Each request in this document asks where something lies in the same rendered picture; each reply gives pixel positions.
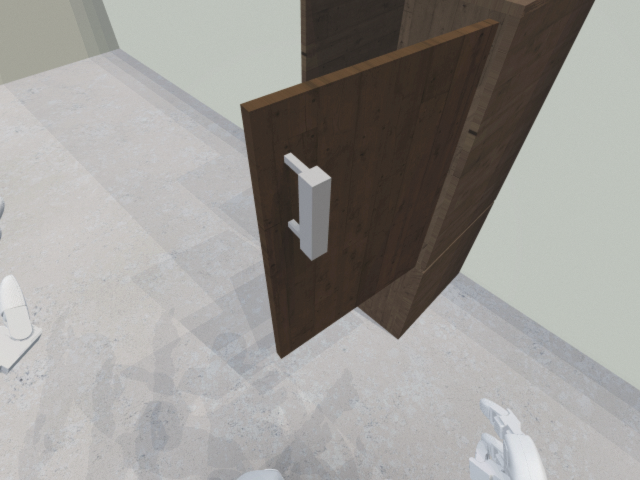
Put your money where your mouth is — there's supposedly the handle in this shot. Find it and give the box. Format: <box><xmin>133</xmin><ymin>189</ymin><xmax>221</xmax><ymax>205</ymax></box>
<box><xmin>284</xmin><ymin>153</ymin><xmax>331</xmax><ymax>261</ymax></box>

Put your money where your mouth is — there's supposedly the robot left hand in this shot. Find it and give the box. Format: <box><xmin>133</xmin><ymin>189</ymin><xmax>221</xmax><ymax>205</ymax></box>
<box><xmin>0</xmin><ymin>196</ymin><xmax>42</xmax><ymax>375</ymax></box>

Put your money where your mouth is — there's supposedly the cupboard door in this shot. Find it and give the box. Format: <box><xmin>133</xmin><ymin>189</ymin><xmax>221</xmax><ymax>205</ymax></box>
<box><xmin>240</xmin><ymin>19</ymin><xmax>500</xmax><ymax>359</ymax></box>

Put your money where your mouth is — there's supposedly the robot right hand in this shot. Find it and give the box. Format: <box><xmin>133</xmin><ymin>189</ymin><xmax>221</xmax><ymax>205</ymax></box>
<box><xmin>469</xmin><ymin>398</ymin><xmax>547</xmax><ymax>480</ymax></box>

